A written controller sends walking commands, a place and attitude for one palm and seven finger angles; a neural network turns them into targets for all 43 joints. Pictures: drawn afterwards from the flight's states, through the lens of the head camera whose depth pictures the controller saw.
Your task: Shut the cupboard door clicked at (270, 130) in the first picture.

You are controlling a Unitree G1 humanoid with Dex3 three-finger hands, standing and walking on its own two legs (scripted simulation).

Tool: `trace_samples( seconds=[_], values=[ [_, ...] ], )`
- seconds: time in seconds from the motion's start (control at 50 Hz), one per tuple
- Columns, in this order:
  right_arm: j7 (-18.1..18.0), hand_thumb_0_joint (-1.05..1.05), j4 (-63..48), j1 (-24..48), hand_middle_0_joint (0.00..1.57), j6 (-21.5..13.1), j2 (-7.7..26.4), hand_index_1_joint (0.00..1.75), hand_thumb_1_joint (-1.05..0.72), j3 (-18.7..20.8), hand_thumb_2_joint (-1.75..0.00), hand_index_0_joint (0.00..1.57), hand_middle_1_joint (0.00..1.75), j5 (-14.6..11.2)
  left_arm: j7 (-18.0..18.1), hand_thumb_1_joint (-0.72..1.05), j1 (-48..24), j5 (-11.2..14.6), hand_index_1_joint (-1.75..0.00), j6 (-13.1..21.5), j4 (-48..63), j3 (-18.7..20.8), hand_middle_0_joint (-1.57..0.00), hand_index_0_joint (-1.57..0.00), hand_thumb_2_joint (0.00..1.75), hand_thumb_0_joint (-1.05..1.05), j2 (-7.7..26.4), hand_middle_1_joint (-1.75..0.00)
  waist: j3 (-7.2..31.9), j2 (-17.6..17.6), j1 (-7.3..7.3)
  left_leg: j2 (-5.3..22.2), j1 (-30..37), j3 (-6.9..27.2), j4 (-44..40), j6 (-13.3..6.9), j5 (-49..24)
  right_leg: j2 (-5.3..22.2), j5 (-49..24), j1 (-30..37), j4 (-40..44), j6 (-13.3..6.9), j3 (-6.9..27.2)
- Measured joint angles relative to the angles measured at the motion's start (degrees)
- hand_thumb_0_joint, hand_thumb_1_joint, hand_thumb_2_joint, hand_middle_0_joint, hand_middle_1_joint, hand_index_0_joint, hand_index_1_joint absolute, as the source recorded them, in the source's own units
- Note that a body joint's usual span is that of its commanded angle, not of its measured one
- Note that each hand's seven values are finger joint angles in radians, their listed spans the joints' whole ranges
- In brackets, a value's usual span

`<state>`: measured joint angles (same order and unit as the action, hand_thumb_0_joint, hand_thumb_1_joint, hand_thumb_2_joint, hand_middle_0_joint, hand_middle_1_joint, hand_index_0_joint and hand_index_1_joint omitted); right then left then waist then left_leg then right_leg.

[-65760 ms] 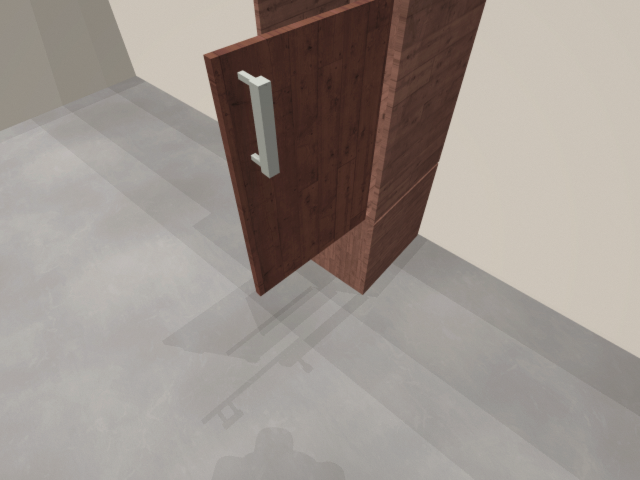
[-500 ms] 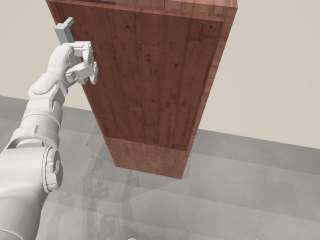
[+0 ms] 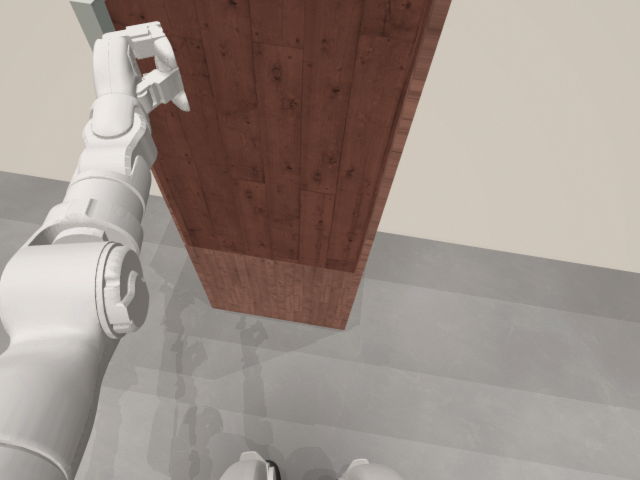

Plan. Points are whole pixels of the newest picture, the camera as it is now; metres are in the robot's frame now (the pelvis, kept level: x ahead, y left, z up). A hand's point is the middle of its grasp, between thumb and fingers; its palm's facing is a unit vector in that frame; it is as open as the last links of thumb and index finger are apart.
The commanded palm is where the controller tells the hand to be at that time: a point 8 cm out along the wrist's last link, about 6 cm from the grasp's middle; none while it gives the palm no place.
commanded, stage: pull the fist back off the door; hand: left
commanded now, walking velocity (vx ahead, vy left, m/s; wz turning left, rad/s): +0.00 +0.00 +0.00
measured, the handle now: (123, 60) +0.60 +0.20 +0.17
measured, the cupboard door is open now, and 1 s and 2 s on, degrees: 0 0 0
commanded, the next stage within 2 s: draw the hand back to the body in 0.66 s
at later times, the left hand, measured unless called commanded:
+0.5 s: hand (165, 124) +0.48 +0.14 +0.17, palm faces +0.02 -1.00 +0.00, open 3.1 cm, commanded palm +0.45 +0.18 +0.17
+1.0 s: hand (144, 149) +0.44 +0.15 +0.17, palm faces +0.01 -1.00 -0.01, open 3.1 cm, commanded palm +0.40 +0.20 +0.18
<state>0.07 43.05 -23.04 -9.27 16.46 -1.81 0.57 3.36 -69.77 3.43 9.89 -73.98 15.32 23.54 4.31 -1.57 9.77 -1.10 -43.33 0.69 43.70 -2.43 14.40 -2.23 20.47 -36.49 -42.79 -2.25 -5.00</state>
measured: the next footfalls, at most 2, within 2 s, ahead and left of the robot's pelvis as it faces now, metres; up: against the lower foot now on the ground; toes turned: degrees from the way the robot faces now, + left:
none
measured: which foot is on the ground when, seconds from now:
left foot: down 0.00-1.00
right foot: down 0.00-1.00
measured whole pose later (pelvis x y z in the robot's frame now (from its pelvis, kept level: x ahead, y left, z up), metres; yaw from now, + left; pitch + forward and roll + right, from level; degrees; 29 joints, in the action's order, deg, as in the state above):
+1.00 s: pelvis +0.05 -0.01 +0.03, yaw -2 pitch +3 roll +0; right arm -2.3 34.3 -13.8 -0.9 14.0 -3.2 -4.1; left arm -7.7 -25.2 12.0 -1.6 -27.0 12.3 15.3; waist 4.0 -3.0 0.6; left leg -1.0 -20.1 -1.8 32.8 -1.8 15.5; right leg -2.5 20.3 -14.2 -31.8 -2.8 -1.7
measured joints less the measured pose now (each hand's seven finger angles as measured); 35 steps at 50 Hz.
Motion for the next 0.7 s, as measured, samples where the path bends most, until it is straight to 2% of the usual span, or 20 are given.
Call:
trace_samples(
  seconds=[0.06,0.12,0.18,0.26,0.3,0.38,0.5,0.6,0.7],
  values=[
    [0.7,0.0,-0.9,-0.6,0.2,0.5,-0.5,0.3,-0.91,0.0,-0.9,0.21,0.29,0.1,-1.3,0.9,0.7,-2.4,-1.5,0.6,-1.2,-1.2,-1.3,-1.32,0.9,0.02,2.0,-1.5,0.1,-0.6,0.97,0.6,0.2,-0.3,0.1,0.3,0.3,-0.6,-0.1,0.1,0.1,-0.3,0.4],
    [0.5,0.0,-1.1,-1.7,0.2,1.3,-0.7,0.3,-0.91,0.0,-0.9,0.21,0.29,-0.5,-4.5,0.9,2.7,-0.5,-1.5,1.3,-0.5,-0.1,-1.3,-1.31,0.9,0.02,2.1,-1.5,-0.1,-1.2,0.88,1.2,1.9,-1.0,-0.5,0.5,0.6,-1.1,-0.3,1.5,1.0,-0.6,1.2],
    [0.0,0.0,-1.3,-2.9,0.2,2.4,-0.6,0.3,-0.91,-0.1,-0.9,0.21,0.29,-1.1,-7.1,0.9,5.5,1.8,-1.49,1.5,0.2,3.5,-1.3,-1.31,0.9,0.02,1.2,-1.5,0.3,-1.7,0.41,1.9,4.2,-1.9,-1.8,0.6,1.0,-1.7,-0.5,3.4,2.4,-0.7,2.3],
    [-0.1,0.0,-2.8,-4.2,0.2,3.7,-0.4,0.3,-0.91,0.3,-0.9,0.21,0.29,-1.5,-7.7,0.9,11.4,1.1,-1.49,1.5,4.2,7.1,-1.3,-1.31,0.9,0.02,1.2,-1.5,1.0,-1.9,-0.07,2.5,7.1,-3.2,-3.3,0.8,1.6,-2.3,-0.4,5.9,3.8,-0.9,3.8],
    [-0.1,0.0,-3.9,-4.6,0.2,4.3,-0.3,0.3,-0.91,0.7,-0.9,0.21,0.29,-1.8,-7.6,0.9,15.8,0.8,-1.49,2.1,8.5,7.6,-1.3,-1.31,0.9,0.02,1.0,-1.5,1.2,-1.9,-0.7,2.7,8.8,-3.8,-4.0,1.0,2.0,-2.5,-0.2,7.2,4.4,-1.1,4.4],
    [0.0,0.01,-4.9,-4.3,0.2,5.3,-0.4,0.3,-0.91,1.6,-0.9,0.21,0.29,-2.7,-8.8,0.9,25.2,2.9,-1.49,1.8,19.2,5.9,-1.3,-1.3,0.9,0.02,-0.9,-1.5,1.2,-1.8,-3.03,2.7,12.4,-4.1,-5.6,1.2,2.5,-2.5,0.3,10.7,5.9,-1.2,4.9],
    [-0.8,0.01,-5.2,0.4,0.2,6.0,0.0,0.3,-0.91,2.3,-0.9,0.2,0.29,-4.1,-11.2,0.9,36.1,7.2,-1.5,-3.4,33.5,0.5,-1.3,-1.3,0.9,0.02,-5.9,-1.5,1.0,-1.4,-6.97,1.9,17.3,-2.9,-7.4,1.2,2.9,-2.0,0.7,16.5,8.6,-1.0,3.9],
    [-1.8,0.01,-6.5,7.2,0.2,5.6,0.5,0.3,-0.91,2.3,-0.9,0.2,0.29,-4.3,-10.0,0.9,41.0,7.5,-1.5,-6.7,41.5,-2.9,-1.3,-1.31,0.9,0.02,-9.0,-1.5,0.3,-1.1,-8.77,1.0,19.8,-2.0,-8.0,1.1,2.8,-1.3,1.1,19.4,9.2,-1.0,2.9],
    [-2.5,0.01,-8.0,12.6,0.19,5.4,0.0,0.3,-0.91,1.5,-0.9,0.2,0.29,-4.5,-9.0,0.9,41.3,7.5,-1.5,-8.3,45.0,-5.5,-1.3,-1.31,0.9,0.02,-9.8,-1.5,-0.2,-0.8,-9.92,0.2,21.4,-1.2,-8.6,1.0,2.4,-0.6,1.2,21.2,9.4,-0.9,2.1]
  ],
)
